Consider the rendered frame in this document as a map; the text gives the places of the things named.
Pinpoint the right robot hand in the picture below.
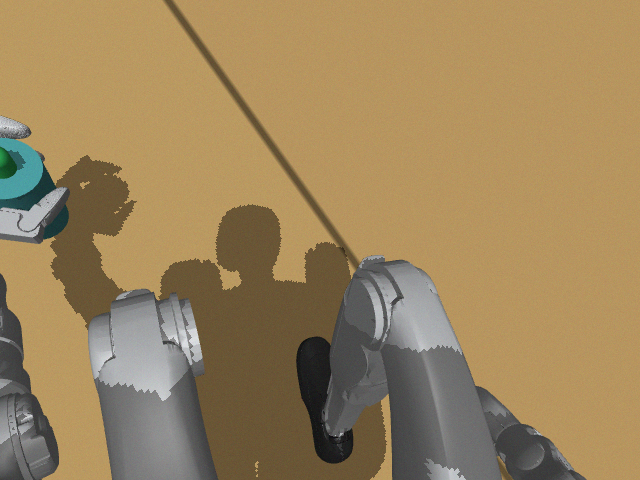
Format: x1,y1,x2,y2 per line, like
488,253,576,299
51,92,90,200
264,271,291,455
476,386,521,456

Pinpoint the left robot arm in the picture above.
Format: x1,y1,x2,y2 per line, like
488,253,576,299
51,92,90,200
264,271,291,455
0,273,59,480

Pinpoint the bottle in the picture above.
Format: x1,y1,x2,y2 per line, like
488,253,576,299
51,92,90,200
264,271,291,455
0,138,69,240

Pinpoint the right robot arm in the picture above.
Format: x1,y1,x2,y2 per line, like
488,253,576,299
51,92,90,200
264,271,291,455
495,424,587,480

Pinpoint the left robot hand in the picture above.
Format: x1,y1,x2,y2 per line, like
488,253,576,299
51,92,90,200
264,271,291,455
0,116,70,244

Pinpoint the right robot foot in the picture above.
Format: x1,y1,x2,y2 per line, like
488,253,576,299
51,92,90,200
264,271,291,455
296,337,353,464

